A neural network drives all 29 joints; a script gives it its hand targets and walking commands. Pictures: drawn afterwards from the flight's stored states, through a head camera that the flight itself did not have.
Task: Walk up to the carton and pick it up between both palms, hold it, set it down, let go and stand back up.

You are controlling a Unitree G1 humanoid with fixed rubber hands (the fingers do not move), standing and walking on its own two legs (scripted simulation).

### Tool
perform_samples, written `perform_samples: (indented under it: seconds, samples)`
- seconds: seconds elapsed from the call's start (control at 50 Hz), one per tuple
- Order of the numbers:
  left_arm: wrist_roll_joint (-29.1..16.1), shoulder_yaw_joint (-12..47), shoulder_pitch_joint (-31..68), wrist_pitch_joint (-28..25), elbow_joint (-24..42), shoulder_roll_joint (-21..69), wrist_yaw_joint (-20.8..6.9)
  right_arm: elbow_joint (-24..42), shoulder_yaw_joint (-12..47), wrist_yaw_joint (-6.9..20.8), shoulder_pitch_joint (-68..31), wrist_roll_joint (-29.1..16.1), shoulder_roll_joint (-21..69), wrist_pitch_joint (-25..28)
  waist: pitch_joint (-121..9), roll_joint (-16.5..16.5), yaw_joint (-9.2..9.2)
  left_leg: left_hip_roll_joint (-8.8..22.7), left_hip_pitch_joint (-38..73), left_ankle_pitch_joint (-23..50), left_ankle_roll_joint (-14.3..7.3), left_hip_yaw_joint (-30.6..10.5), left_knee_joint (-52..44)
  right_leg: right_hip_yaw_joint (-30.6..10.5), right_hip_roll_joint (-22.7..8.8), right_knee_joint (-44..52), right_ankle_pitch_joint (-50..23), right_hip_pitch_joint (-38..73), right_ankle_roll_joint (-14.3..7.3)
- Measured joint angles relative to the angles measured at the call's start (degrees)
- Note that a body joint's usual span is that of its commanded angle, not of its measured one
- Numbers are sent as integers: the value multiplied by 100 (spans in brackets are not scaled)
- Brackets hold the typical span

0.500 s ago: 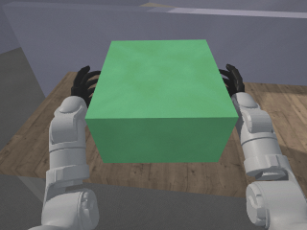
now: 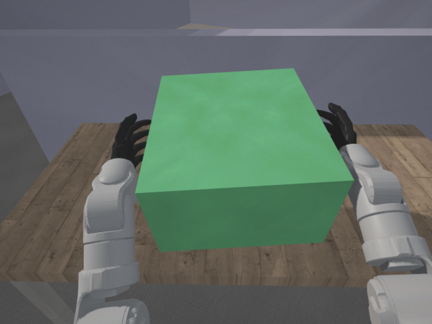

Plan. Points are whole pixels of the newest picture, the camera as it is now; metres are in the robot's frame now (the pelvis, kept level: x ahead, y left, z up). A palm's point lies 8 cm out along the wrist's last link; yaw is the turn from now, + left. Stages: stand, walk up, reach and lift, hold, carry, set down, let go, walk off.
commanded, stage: hold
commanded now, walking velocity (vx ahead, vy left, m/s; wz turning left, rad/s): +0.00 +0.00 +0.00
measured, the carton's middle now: (233, 150) +0.39 -0.01 +0.16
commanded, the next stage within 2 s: none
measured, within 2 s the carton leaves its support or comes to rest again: neither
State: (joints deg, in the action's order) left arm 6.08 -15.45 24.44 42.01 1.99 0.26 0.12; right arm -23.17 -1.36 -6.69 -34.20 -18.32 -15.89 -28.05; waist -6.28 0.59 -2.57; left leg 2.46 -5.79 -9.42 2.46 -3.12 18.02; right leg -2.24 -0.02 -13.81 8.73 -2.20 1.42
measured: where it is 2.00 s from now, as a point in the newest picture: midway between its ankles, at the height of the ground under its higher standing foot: outside the picture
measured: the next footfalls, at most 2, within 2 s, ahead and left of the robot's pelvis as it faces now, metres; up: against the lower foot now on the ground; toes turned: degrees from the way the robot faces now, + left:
none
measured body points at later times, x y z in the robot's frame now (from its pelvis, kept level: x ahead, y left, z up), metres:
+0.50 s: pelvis -0.01 +0.00 +0.00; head -0.06 +0.03 +0.45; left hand +0.36 +0.21 +0.18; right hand +0.38 -0.17 +0.19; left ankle +0.01 +0.14 -0.75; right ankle -0.01 -0.14 -0.75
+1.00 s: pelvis -0.02 -0.01 +0.00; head -0.07 -0.01 +0.45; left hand +0.34 +0.20 +0.20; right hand +0.37 -0.18 +0.20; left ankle +0.01 +0.14 -0.75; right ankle -0.01 -0.14 -0.75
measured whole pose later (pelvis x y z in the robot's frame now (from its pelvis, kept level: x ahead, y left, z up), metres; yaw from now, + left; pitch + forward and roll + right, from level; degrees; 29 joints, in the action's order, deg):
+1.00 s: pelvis -0.02 -0.01 +0.00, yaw +1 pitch -2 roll +0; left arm 5.6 -19.9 31.9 39.3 -6.8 -4.1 -5.3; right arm -25.9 -2.6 -8.5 -39.3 -12.4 -12.2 -29.1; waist -4.8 0.7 -0.9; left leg 2.1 -7.9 -6.8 2.0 -4.7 16.8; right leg -1.0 0.1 -15.9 8.2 -5.3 0.8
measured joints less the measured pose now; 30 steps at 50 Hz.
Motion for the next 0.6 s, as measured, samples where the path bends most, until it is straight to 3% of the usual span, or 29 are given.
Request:
perform_samples:
  seconds: [0.16, 0.28, 0.44, 0.6]
  samples:
    - [30, -431, 533, -114, -577, -294, -520, -142, -24, -165, -370, 486, 271, -168, 184, 16, 145, -2, -73, 216, -48, -130, -143, 107, 23, -156, -35, -171, -65]
    - [-55, -501, 951, -349, -1175, -573, -629, -516, -361, -161, -673, 791, 568, -11, 177, -99, 178, -68, -282, 346, 1, -223, -175, 196, -36, -252, -52, -396, -51]
    - [-129, -140, 1085, -448, -1612, -767, -471, -803, -546, -121, -580, 797, 626, 192, 55, -339, 55, -143, -447, 281, -16, -217, -50, 202, -111, -223, -40, -477, 18]
    - [-209, 176, 551, -337, -865, -466, -7, -513, -331, -15, -277, 265, 258, 285, -57, -315, -21, -127, -405, 44, -69, -35, 140, 27, -101, -153, -4, -387, 50]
